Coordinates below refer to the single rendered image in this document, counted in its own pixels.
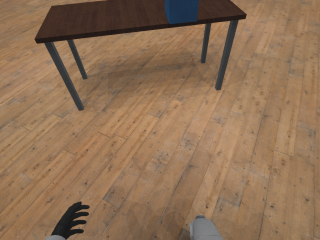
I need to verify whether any robot right thigh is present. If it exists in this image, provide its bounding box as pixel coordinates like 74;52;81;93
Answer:
189;218;224;240

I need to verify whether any robot left hand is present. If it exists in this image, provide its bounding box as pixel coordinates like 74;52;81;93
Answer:
51;201;90;240

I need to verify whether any robot right shin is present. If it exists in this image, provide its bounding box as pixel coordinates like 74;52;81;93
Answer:
195;214;205;219

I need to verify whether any carton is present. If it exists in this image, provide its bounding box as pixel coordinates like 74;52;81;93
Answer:
164;0;199;24

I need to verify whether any table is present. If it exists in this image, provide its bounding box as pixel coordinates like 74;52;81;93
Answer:
34;0;247;111

